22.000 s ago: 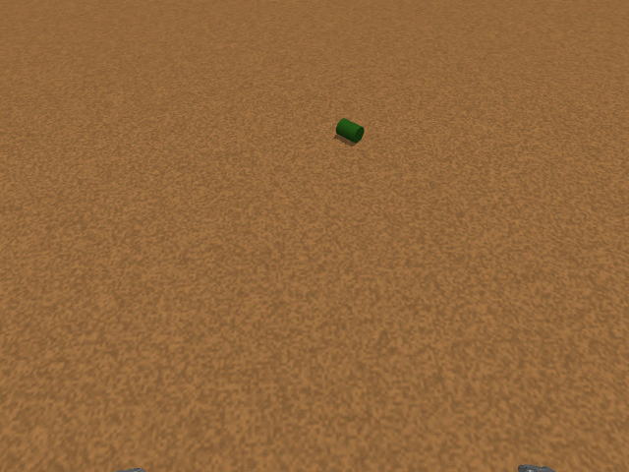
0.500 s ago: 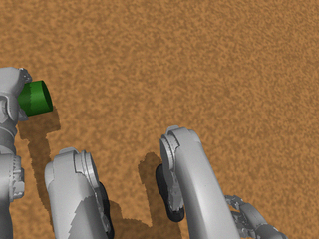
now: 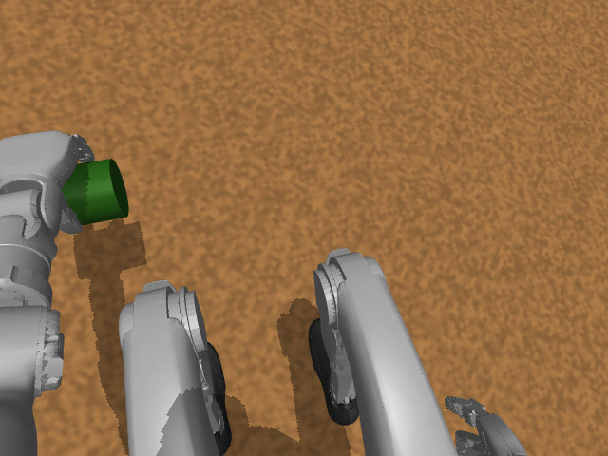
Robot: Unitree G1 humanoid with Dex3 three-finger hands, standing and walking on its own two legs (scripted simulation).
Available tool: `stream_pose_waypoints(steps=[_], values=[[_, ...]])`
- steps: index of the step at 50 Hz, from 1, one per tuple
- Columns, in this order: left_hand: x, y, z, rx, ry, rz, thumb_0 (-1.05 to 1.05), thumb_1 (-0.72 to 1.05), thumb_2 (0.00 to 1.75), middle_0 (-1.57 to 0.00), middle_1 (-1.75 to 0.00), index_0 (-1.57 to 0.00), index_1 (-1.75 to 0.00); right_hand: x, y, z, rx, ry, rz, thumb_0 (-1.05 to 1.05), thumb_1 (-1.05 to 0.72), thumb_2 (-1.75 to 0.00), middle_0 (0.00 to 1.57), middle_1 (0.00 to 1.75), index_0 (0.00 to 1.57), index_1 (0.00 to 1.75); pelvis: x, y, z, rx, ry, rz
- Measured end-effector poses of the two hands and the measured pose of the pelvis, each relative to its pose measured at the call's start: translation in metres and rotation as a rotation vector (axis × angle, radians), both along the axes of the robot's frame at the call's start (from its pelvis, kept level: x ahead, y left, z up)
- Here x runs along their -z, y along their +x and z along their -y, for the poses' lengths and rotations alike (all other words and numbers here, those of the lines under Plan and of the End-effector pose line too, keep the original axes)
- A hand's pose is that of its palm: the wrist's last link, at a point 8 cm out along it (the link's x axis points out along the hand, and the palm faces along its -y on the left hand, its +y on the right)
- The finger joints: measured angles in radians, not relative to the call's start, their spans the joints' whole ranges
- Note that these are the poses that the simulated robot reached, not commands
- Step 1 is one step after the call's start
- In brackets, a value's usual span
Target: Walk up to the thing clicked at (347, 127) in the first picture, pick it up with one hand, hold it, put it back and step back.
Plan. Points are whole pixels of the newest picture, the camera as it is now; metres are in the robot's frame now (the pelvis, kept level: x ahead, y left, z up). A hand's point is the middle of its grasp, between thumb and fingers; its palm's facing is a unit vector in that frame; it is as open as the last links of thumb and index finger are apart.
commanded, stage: lift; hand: left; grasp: from above
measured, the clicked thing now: (76, 195) +0.47 +0.27 -0.17
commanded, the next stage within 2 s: hold in 1.42 s
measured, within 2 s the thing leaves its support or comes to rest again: neither
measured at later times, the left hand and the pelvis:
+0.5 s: hand out of the picture +0.40 +0.28 +0.03, palm faces -0.42 -0.08 -0.91, open 10.6 cm; pelvis +0.00 +0.00 +0.12, yaw +3 degrees
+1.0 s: hand out of the picture +0.36 +0.27 +0.21, palm faces -0.45 -0.10 -0.89, open 10.6 cm; pelvis +0.04 +0.01 +0.30, yaw +5 degrees
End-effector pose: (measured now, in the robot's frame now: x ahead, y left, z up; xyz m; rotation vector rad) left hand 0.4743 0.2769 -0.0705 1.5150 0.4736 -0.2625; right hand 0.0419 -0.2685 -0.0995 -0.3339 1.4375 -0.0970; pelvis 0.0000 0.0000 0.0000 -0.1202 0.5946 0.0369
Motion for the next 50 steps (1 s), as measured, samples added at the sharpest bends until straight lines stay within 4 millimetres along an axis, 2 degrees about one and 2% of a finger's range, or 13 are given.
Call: stream_pose_waypoints(steps=[10, 19, 29, 39, 44, 50], values=[[-0.05, -0.025, -0.007, 0.008, -0.005, -0.003, -0.01, -0.06, 0.34, -0.86, -0.11, -0.82, -0.2, -0.029, 0.024, -0.004, 0.008, 0.004, 0.072, 0.0, -0.91, -0.9, 0.2, 0.3, 0.2, 0.3, -0.036, -0.001, -0.002, -0.012, 0.008, 0.0], [-0.109, -0.052, -0.009, 0.001, -0.019, 0.024, -0.01, -0.06, 0.33, -0.87, -0.09, -0.83, -0.19, -0.072, 0.06, -0.006, -0.004, -0.003, 0.175, 0.0, -0.9, -0.9, 0.2, 0.3, 0.21, 0.3, -0.081, 0.001, -0.003, -0.028, 0.017, 0.025], [-0.19, -0.082, -0.007, -0.034, -0.028, 0.027, -0.01, -0.05, 0.31, -0.89, -0.06, -0.85, -0.16, -0.141, 0.093, -0.015, 0.009, 0.005, 0.268, 0.0, -0.9, -0.9, 0.2, 0.3, 0.2, 0.3, -0.154, 0.008, -0.003, -0.043, 0.038, 0.089], [-0.278, -0.103, -0.001, -0.053, -0.035, 0.031, -0.01, -0.07, 0.32, -0.9, -0.05, -0.86, -0.16, -0.219, 0.106, -0.024, 0.042, 0.009, 0.326, 0.0, -0.9, -0.9, 0.2, 0.3, 0.21, 0.3, -0.232, 0.023, -0.005, -0.052, 0.064, 0.194], [-0.312, -0.106, 0.0, -0.062, -0.027, 0.016, -0.01, -0.07, 0.32, -0.9, -0.05, -0.86, -0.16, -0.253, 0.108, -0.025, 0.057, 0.005, 0.346, 0.0, -0.9, -0.9, 0.2, 0.3, 0.21, 0.3, -0.265, 0.033, -0.007, -0.053, 0.074, 0.243], [-0.34, -0.108, 0.004, -0.063, -0.025, -0.004, -0.01, -0.07, 0.32, -0.9, -0.04, -0.86, -0.15, -0.286, 0.107, -0.023, 0.063, -0.001, 0.351, 0.0, -0.9, -0.9, 0.2, 0.3, 0.21, 0.3, -0.297, 0.044, -0.008, -0.053, 0.085, 0.294]])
